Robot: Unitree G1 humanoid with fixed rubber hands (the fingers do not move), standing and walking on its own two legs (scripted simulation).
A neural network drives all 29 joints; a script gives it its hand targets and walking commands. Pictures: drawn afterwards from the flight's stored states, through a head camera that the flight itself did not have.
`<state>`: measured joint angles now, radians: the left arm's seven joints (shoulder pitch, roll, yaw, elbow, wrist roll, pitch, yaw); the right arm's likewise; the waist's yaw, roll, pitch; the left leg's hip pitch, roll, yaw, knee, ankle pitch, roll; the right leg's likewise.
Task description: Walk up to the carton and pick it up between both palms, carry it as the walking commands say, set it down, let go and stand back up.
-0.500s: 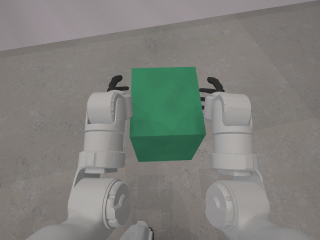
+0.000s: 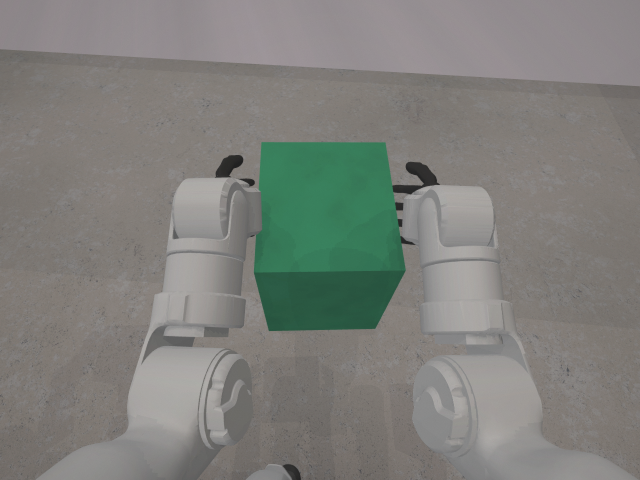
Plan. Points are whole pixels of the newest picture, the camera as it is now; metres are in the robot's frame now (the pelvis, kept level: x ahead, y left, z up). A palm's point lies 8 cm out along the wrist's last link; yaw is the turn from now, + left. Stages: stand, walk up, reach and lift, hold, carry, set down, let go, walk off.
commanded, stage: carry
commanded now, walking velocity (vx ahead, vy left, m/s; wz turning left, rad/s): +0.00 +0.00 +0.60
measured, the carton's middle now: (323, 243) +0.42 +0.04 +0.03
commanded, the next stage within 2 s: none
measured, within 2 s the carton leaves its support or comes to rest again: neither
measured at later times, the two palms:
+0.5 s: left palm (81, 336) +0.24 +0.25 +0.12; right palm (317, 271) +0.32 +0.03 +0.12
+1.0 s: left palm out of the picture +0.05 +0.29 +0.11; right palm (214, 402) +0.19 +0.11 +0.12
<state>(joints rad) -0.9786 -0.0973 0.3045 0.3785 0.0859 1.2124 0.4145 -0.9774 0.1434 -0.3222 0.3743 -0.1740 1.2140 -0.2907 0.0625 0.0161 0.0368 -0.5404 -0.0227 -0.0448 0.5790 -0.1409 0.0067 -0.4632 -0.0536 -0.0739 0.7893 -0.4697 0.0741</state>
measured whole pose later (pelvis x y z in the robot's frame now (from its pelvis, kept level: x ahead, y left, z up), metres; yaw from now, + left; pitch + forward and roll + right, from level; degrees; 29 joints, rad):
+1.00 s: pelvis -0.19 -0.04 +0.00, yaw +36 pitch +5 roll +0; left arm -0.90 -0.12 0.34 0.38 0.14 1.21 0.36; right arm -0.95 0.14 -0.30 0.44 -0.12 1.21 -0.34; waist 0.01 0.00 0.01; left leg -0.49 -0.01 0.07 0.62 -0.21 0.06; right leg -0.56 -0.12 -0.08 1.01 -0.52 0.10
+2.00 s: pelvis -0.34 -0.18 +0.00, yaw +68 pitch +3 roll +1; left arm -0.87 -0.19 0.33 0.37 0.19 1.17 0.36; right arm -0.84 0.13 -0.30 0.32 -0.11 1.21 -0.32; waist -0.04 0.00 -0.01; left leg -0.44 -0.02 0.10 0.57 -0.15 0.02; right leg -0.44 -0.14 -0.11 0.68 -0.28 0.04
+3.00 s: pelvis -0.35 -0.21 +0.03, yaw +68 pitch +3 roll +1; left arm -0.50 -0.23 0.15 0.09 0.12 1.24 0.40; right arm -0.44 0.21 -0.16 0.03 -0.16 1.25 -0.25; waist 0.02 -0.01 -0.15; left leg -0.45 0.05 0.11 0.61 -0.27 -0.04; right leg -0.24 -0.07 -0.14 0.30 -0.12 -0.02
